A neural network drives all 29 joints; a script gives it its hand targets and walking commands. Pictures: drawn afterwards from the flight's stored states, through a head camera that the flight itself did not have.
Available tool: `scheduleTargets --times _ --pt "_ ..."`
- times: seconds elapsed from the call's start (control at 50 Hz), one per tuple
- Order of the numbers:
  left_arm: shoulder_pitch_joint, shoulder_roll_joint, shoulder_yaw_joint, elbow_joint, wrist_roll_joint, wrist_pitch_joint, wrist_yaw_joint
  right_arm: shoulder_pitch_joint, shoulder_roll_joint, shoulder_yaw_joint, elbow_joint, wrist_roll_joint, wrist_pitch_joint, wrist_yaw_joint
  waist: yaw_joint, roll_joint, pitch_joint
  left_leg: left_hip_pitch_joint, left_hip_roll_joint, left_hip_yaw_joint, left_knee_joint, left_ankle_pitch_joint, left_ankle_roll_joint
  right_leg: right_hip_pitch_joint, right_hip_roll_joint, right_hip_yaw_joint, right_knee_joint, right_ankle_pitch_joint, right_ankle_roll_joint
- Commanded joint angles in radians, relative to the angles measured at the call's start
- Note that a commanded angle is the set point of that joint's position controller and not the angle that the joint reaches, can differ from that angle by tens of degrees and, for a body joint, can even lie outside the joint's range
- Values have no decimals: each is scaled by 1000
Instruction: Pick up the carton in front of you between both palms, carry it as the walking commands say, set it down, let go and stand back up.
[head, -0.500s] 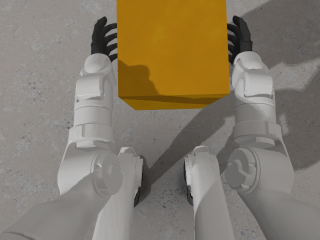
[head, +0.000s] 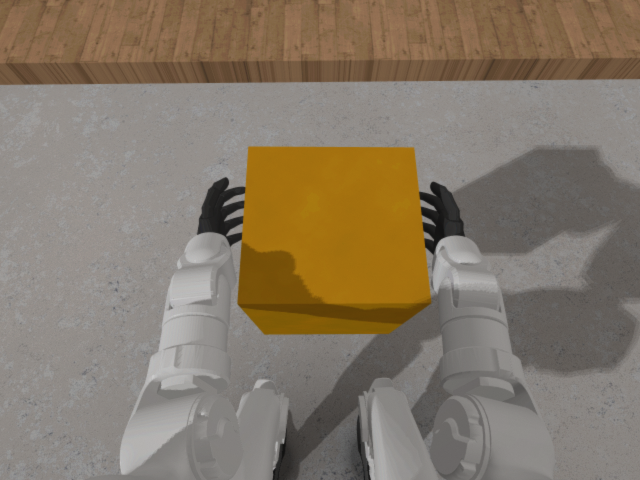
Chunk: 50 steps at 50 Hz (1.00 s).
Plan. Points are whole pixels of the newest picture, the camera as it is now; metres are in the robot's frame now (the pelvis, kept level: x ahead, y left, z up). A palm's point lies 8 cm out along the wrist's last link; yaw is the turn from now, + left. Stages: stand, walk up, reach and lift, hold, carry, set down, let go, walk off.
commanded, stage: reach and lift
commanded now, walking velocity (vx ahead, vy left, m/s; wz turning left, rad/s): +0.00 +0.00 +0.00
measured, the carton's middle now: (328, 254) +0.42 -0.01 -0.10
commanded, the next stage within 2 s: hold in 1.68 s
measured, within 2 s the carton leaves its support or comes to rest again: neither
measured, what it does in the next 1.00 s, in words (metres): rises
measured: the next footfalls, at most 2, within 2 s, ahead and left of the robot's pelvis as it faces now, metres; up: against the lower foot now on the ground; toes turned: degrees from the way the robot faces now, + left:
none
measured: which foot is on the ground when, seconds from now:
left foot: down 0.00-1.00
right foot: down 0.00-1.00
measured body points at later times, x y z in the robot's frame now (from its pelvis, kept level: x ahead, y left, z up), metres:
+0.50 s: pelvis +0.05 +0.00 +0.12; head +0.08 +0.00 +0.57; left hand +0.38 +0.15 +0.11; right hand +0.37 -0.15 +0.11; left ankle +0.06 +0.13 -0.60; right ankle +0.07 -0.13 -0.60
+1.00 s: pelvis +0.04 +0.00 +0.14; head +0.02 +0.00 +0.59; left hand +0.36 +0.15 +0.16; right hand +0.35 -0.15 +0.16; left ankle +0.06 +0.13 -0.60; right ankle +0.07 -0.13 -0.60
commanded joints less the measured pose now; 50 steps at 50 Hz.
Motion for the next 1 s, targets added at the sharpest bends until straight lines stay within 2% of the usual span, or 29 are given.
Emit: scheduleTargets --times 0.0,0.3,0.52,0.6,0.68,0.76,0.86,0.98 --pt "-555 -1084 -601 78 -153 3 -268 -556 1075 564 32 170 -26 237 -13 -26 -697 427 -118 66 -222 198 10 576 120 -54 -209 236 -15" --pt "-237 -1079 -683 1 -144 25 -275 -262 1077 650 -56 173 -9 238 -9 -25 -447 844 -81 5 -549 351 21 940 92 -6 -527 370 -30" --pt "-51 -1051 -766 -122 -170 113 -285 -78 1051 736 -194 204 75 226 -1 -20 -233 1132 -61 -6 -787 461 21 1232 70 3 -775 467 -25" --pt "-13 -1032 -760 -151 -173 159 -294 -37 1037 732 -236 209 123 224 -7 -22 -118 1206 -52 -7 -869 426 19 1301 66 4 -858 421 -24" --pt "-12 -997 -700 -128 -140 193 -302 -25 1018 672 -206 181 160 229 -7 -22 14 1209 -46 -4 -919 323 29 1304 59 0 -907 321 -29" --pt "-82 -990 -650 -103 -118 195 -313 -96 1015 624 -177 160 164 244 -5 -16 68 1197 -42 1 -929 225 36 1290 55 -8 -915 225 -35" --pt "-165 -1023 -675 -132 -135 187 -320 -185 1046 658 -208 180 157 256 -1 -15 -8 1225 -40 5 -916 240 34 1320 55 -12 -901 235 -33" --pt "-148 -1011 -684 -143 -138 199 -317 -165 1035 665 -219 177 167 249 -4 -20 -25 1256 -42 6 -927 272 30 1347 59 -12 -912 266 -28"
